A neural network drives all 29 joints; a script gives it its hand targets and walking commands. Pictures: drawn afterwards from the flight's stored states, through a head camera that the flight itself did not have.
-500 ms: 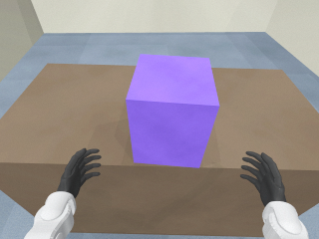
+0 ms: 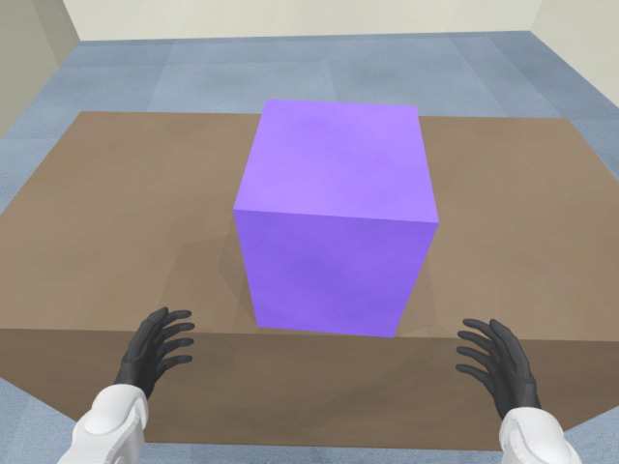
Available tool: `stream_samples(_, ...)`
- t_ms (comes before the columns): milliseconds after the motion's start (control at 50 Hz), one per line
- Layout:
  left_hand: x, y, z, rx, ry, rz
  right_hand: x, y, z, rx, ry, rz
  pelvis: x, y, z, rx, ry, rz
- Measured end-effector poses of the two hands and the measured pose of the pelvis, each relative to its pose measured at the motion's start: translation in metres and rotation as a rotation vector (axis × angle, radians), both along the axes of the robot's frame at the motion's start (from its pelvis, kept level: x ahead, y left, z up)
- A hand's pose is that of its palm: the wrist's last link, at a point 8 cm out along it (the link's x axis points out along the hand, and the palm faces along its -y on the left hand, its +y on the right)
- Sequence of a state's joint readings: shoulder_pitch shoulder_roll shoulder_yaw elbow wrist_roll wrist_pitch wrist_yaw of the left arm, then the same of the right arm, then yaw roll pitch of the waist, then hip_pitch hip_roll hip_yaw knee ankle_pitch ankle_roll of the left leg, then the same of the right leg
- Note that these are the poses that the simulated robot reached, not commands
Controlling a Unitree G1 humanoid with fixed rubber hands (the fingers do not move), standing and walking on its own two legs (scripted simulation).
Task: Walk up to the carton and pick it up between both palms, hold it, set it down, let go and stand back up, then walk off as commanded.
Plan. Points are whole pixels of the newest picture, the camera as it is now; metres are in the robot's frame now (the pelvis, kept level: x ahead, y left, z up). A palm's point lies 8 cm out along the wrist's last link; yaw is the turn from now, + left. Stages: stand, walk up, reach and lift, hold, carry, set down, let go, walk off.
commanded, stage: set down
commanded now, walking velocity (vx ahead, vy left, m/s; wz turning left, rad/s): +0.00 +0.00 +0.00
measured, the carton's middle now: (332, 222) +0.40 +0.01 +0.08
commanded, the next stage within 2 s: let go in 0.94 s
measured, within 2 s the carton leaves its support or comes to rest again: neither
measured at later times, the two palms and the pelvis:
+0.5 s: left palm (141, 408) +0.17 +0.24 -0.02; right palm (513, 441) +0.16 -0.21 -0.02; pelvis +0.02 +0.01 +0.00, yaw -2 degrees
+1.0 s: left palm (143, 443) +0.14 +0.23 -0.04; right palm (504, 441) +0.17 -0.21 -0.04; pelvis -0.04 +0.00 +0.00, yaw +0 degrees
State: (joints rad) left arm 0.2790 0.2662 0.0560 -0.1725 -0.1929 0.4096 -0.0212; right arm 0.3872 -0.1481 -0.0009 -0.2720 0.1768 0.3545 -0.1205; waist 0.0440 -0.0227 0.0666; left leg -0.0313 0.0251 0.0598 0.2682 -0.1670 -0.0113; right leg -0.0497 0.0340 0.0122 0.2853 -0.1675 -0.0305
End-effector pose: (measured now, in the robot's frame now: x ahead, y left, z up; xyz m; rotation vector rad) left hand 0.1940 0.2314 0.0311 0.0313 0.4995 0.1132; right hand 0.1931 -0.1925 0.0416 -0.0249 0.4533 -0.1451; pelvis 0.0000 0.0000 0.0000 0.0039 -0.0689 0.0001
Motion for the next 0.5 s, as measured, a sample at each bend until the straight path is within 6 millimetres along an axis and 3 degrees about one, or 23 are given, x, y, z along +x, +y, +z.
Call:
stream_samples(80, 0.002, 0.002, -0.015, 0.011, 0.053, -0.004, -0.003, 0.001, -0.015, -0.011, 0.078, -0.010, 0.016, 0.004, 0.000, -0.007, 0.001, -0.004)
stream_samples(220, 0.001, 0.002, -0.015, 0.056, 0.048, -0.027, -0.004, -0.011, -0.026, -0.064, 0.095, -0.016, 0.033, 0.011, 0.000, -0.014, 0.025, -0.016)
stream_samples(340, -0.004, 0.005, -0.024, 0.092, 0.089, -0.029, -0.008, -0.011, -0.041, -0.045, 0.093, 0.017, 0.033, 0.014, 0.001, -0.016, 0.044, -0.028)
stream_samples(500, -0.022, 0.006, -0.047, 0.080, 0.146, -0.035, -0.032, -0.014, -0.057, -0.063, 0.115, 0.017, 0.022, 0.012, 0.001, -0.015, 0.035, -0.030)
